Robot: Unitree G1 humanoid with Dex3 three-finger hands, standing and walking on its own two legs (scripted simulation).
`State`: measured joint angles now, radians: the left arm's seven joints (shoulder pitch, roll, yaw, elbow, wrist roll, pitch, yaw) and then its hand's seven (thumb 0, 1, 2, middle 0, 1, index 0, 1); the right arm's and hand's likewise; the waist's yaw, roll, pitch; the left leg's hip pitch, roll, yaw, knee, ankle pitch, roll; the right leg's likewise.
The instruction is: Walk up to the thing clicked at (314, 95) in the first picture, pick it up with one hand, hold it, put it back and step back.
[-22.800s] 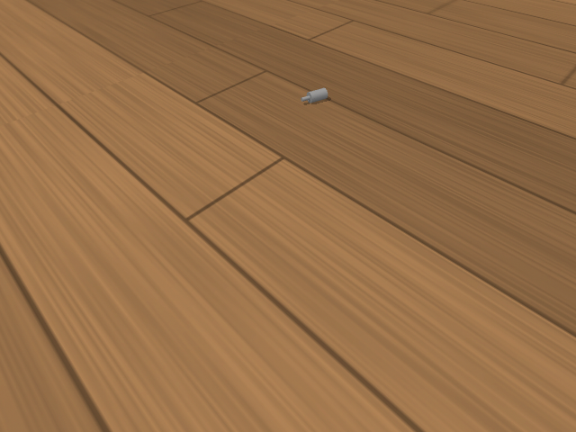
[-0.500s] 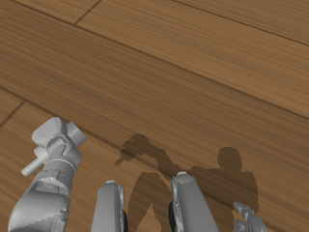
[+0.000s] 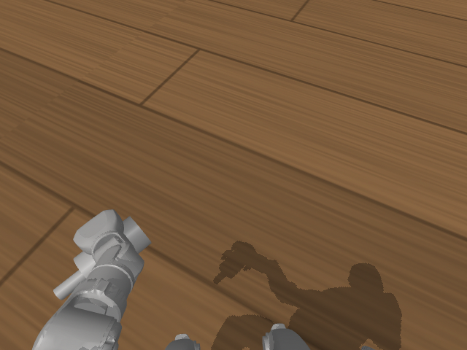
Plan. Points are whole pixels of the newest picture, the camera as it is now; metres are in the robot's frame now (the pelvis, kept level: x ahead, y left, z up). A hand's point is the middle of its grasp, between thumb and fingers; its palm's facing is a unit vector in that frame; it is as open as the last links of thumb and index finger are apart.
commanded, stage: lift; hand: left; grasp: from above
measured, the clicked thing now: (101, 260) +0.33 +0.25 -0.10
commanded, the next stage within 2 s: hold in 0.30 s
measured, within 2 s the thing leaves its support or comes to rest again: neither
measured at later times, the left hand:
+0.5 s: hand (97, 244) +0.33 +0.23 -0.02, palm faces -0.32 -0.31 -0.89, open 10.1 cm
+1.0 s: hand (90, 239) +0.33 +0.23 +0.01, palm faces -0.30 -0.32 -0.90, open 10.1 cm
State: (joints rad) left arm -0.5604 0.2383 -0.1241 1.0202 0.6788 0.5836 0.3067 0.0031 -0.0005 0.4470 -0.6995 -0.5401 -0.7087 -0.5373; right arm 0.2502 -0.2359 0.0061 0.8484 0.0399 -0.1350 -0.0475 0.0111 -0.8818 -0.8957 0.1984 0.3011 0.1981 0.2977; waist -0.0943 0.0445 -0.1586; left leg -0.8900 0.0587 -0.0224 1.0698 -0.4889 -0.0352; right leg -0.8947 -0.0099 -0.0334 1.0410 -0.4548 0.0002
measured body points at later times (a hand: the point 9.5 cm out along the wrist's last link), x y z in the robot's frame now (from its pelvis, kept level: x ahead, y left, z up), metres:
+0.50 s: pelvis +0.02 +0.00 +0.05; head +0.04 -0.01 +0.50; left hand +0.34 +0.24 +0.03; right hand +0.11 -0.25 -0.08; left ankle +0.01 +0.14 -0.66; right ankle +0.02 -0.12 -0.66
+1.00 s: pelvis +0.01 +0.00 +0.06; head +0.03 -0.01 +0.51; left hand +0.34 +0.24 +0.07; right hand +0.14 -0.24 -0.06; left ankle +0.01 +0.14 -0.66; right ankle +0.02 -0.12 -0.66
